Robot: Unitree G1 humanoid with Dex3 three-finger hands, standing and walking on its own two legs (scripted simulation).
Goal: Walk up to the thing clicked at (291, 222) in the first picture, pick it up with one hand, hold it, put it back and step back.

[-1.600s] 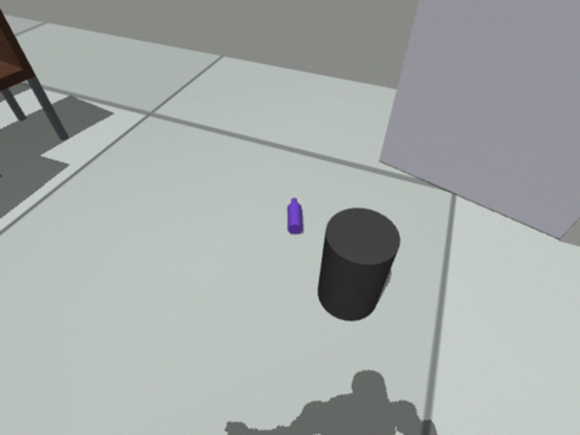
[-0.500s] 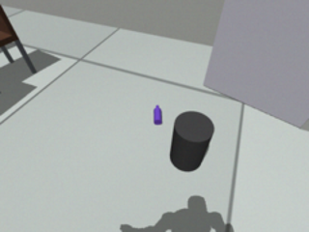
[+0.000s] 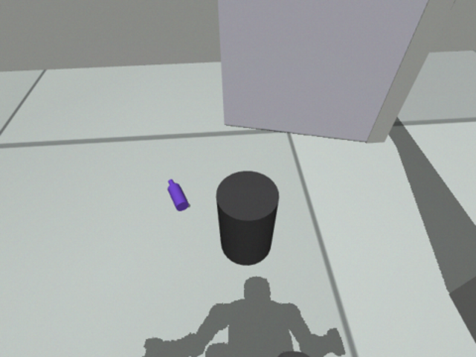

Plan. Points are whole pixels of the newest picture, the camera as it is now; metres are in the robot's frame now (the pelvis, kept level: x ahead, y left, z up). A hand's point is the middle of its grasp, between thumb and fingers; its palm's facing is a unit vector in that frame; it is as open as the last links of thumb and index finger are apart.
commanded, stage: walk up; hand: left
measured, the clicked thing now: (176, 193) +1.05 +0.25 -0.74
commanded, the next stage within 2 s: none
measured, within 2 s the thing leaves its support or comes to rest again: neither
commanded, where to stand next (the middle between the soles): +0.67 +0.56 m, yaw -77 degrees
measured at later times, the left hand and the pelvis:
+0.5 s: hand (46, 275) +0.36 +0.40 -0.14, palm faces -0.34 -0.77 -0.54, open 7.4 cm; pelvis +0.21 +0.14 -0.03, yaw -21 degrees
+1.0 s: hand (43, 181) +0.65 +0.51 -0.15, palm faces -0.56 -0.59 -0.59, open 7.4 cm; pelvis +0.39 +0.31 -0.04, yaw -38 degrees
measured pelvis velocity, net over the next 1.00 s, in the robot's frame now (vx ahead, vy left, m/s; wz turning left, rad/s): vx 0.39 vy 0.31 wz -0.66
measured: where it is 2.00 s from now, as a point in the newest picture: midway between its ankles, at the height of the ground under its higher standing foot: (85, 270)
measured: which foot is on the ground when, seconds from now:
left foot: down 0.00-0.20, up 0.22-0.56, down 0.58-0.98, up 1.00-1.00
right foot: up 0.00-0.16, down 0.18-0.60, up 0.62-0.96, down 0.98-1.00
